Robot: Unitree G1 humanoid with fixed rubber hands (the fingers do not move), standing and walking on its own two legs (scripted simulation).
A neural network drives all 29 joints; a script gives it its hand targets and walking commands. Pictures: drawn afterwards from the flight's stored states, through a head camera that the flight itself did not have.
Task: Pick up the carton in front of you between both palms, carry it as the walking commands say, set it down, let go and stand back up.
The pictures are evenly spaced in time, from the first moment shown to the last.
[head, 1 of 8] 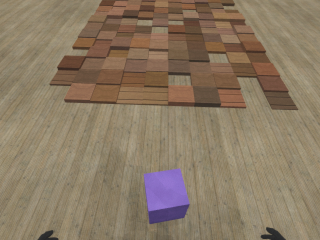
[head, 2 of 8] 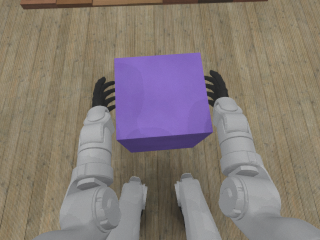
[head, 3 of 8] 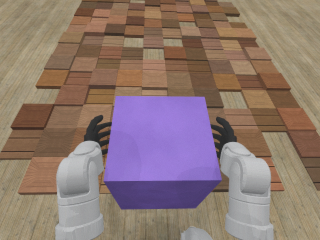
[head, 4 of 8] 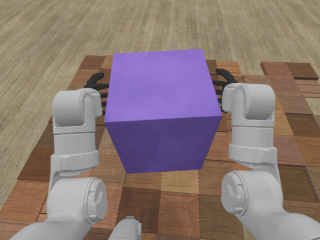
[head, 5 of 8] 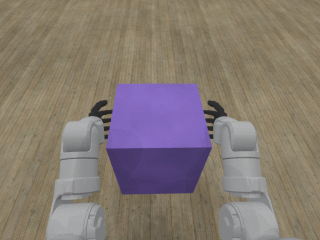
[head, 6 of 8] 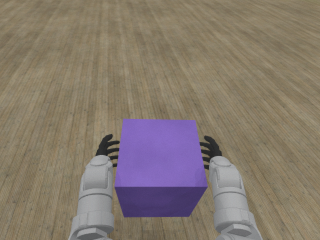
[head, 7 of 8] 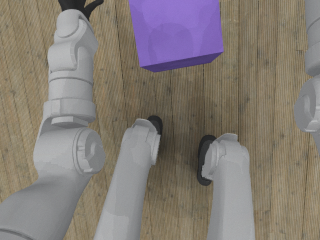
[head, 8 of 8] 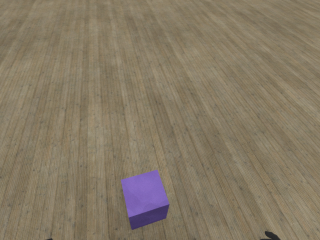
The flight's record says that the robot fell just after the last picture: no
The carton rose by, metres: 0.77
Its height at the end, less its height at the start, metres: +0.00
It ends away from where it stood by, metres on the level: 6.74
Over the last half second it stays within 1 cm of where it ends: yes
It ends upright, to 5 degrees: yes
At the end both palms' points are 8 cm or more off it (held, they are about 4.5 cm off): yes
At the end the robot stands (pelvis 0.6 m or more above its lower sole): yes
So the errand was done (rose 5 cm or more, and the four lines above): yes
